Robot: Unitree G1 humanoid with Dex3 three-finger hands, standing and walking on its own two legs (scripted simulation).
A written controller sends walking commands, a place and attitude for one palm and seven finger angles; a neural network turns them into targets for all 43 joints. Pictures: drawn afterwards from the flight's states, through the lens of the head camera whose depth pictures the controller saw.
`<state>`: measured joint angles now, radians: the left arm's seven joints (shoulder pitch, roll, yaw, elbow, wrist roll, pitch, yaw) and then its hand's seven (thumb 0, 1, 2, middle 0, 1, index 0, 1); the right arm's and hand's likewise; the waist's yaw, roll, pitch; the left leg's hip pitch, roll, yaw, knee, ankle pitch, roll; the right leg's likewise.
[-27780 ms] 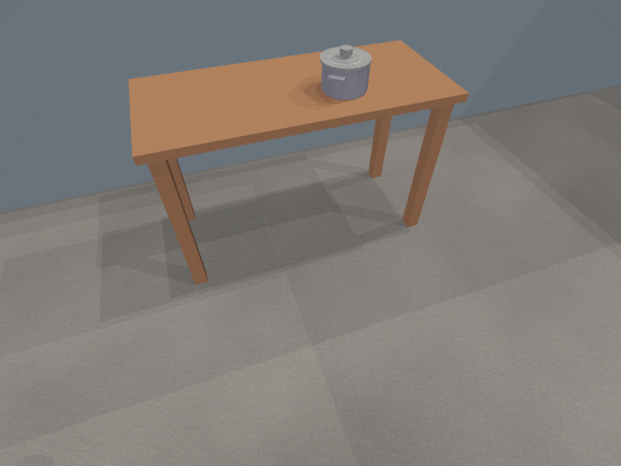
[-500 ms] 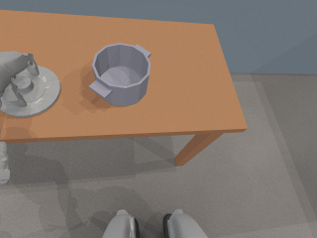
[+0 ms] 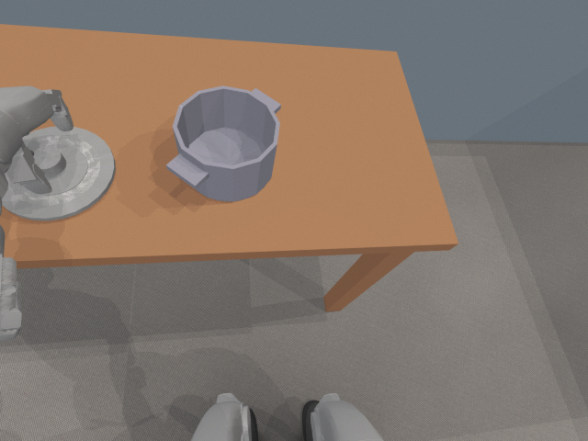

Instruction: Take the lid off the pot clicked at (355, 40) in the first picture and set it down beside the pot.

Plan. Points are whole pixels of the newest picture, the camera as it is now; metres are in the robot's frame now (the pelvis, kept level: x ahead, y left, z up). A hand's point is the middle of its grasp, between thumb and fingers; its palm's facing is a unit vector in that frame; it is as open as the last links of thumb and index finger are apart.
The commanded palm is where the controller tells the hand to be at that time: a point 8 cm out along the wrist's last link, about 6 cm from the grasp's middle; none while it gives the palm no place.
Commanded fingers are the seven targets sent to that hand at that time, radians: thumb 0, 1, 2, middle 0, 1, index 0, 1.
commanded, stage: raise the empty hand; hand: left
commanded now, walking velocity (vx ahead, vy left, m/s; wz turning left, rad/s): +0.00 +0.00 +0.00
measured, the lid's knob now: (48, 161) +0.52 +0.32 -0.03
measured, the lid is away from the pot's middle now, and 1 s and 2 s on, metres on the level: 0.26 0.26 0.26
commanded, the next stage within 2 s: draw the hand back to the body in 1.06 s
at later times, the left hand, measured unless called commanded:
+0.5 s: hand (7, 124) +0.49 +0.31 +0.07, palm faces -0.46 -0.12 -0.88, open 11.0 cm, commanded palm +0.54 +0.30 +0.14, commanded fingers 0.00 0.07 0.48 -0.30 -0.96 -0.30 -0.96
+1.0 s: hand out of the picture +0.49 +0.31 +0.13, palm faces -0.45 -0.11 -0.89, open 11.0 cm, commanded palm +0.53 +0.30 +0.19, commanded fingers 0.00 0.07 0.48 -0.30 -0.96 -0.30 -0.96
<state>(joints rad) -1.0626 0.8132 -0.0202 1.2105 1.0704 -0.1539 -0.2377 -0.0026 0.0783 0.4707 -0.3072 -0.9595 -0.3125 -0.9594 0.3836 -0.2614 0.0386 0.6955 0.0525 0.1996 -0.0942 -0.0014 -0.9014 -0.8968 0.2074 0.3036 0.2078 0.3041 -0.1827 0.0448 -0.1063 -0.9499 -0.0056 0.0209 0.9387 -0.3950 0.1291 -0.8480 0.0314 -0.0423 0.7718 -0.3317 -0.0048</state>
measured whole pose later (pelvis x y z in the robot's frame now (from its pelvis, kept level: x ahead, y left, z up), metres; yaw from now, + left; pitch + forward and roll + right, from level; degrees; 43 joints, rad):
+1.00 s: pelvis +0.03 -0.02 +0.03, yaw +1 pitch +17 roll -4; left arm -1.08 0.84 -0.03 1.19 1.01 -0.18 -0.37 0.00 0.08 0.47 -0.31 -0.96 -0.31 -0.96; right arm 0.38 -0.28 0.02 0.71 0.08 0.17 -0.10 0.00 -0.90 -0.90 0.21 0.30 0.21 0.30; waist -0.14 0.04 -0.09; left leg -0.66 -0.02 0.04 0.69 -0.33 0.10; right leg -0.57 0.02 -0.02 0.56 -0.28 0.02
